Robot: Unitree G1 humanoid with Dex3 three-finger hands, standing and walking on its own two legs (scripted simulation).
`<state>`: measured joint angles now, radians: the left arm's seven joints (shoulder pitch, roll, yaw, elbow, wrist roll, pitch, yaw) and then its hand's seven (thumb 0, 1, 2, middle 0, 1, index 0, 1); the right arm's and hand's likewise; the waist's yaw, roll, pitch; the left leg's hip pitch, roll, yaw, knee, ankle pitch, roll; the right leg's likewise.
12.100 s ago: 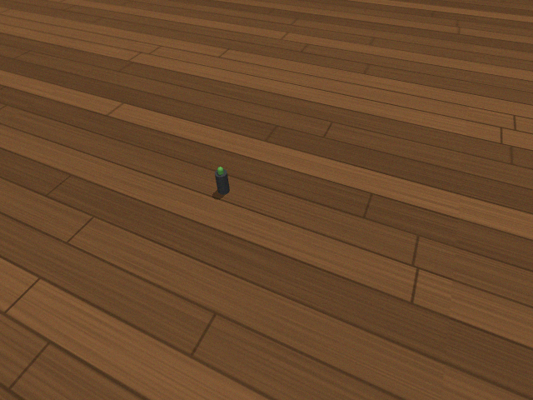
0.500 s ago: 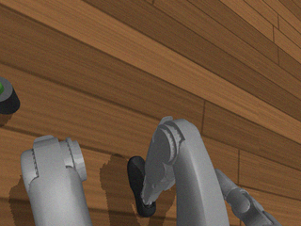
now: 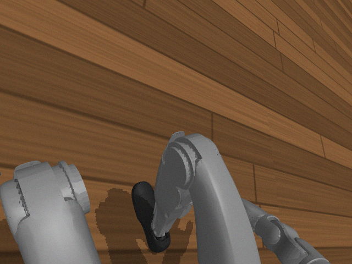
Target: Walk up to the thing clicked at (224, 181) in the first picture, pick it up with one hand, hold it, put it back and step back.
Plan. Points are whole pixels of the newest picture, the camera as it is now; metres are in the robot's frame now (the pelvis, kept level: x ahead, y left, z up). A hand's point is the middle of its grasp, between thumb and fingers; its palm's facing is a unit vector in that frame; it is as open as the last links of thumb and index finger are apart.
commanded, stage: close in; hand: left
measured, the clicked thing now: out of the picture +0.45 +0.29 -0.20
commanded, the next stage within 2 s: close in 0.04 s
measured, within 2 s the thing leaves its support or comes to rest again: leaves its support in 1.24 s
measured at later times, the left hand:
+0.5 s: hand out of the picture +0.44 +0.29 -0.18, palm faces +0.36 -0.93 +0.01, open 11.8 cm
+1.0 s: hand out of the picture +0.45 +0.29 -0.18, palm faces +0.38 -0.93 +0.00, open 8.3 cm
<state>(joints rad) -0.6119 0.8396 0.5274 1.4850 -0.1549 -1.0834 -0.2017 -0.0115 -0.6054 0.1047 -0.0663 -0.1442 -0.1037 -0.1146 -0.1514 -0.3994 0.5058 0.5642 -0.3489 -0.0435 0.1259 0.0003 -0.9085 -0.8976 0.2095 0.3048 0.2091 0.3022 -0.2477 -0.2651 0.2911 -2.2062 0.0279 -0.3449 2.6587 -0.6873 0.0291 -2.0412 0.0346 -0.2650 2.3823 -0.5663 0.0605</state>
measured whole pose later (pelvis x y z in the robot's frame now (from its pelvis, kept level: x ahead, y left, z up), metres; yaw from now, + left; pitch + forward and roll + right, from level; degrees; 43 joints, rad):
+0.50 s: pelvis +0.00 +0.00 +0.00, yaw -1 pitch +10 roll -18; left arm -0.67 0.90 0.52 1.52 -0.12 -1.14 -0.07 0.00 0.06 0.46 -0.38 -0.38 -0.38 -0.39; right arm -0.18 -0.39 0.56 0.54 -0.38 0.00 0.13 0.00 -0.88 -0.90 0.21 0.30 0.21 0.30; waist -0.27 -0.30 0.34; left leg -2.20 0.04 -0.38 2.67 -0.70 0.02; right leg -2.04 0.05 -0.28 2.38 -0.56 0.07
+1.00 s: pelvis +0.00 +0.00 +0.00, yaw -2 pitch +11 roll -19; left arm -0.72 0.91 0.49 1.52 -0.09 -1.11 -0.01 -0.02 -0.04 0.87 -0.73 -0.97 -0.78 -0.98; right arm -0.17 -0.38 0.56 0.54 -0.38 0.02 0.14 0.00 -0.87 -0.90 0.21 0.30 0.21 0.30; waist -0.27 -0.30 0.34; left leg -2.21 0.04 -0.38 2.66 -0.71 0.02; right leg -2.05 0.05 -0.29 2.37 -0.57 0.07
